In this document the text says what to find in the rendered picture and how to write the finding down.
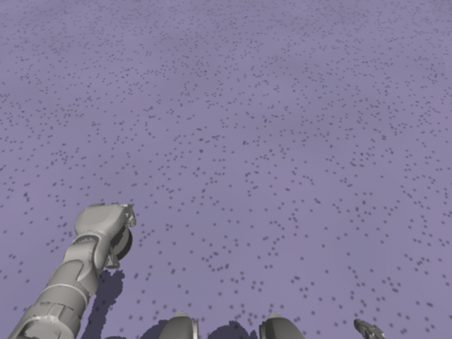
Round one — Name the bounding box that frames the right robot hand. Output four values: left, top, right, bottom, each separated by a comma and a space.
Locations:
354, 319, 385, 339

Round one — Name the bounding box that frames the tin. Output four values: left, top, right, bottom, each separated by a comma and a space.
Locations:
110, 223, 133, 261

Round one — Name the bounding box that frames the left robot hand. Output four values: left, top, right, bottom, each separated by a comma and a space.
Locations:
74, 203, 136, 269

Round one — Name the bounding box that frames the left robot arm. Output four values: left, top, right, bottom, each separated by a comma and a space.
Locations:
7, 231, 111, 339

